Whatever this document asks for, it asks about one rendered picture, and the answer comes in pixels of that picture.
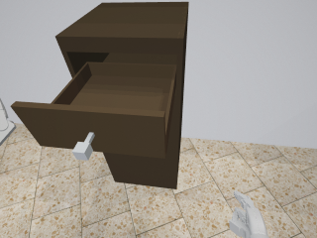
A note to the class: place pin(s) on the robot left hand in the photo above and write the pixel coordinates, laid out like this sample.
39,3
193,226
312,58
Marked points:
6,127

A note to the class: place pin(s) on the cabinet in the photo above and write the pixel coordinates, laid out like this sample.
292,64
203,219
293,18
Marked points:
135,32

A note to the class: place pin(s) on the robot right hand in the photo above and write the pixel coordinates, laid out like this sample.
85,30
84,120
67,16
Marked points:
251,221

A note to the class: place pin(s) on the handle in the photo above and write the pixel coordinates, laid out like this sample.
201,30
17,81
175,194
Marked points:
83,150

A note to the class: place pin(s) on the drawer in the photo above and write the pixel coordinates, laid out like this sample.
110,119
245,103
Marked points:
128,107

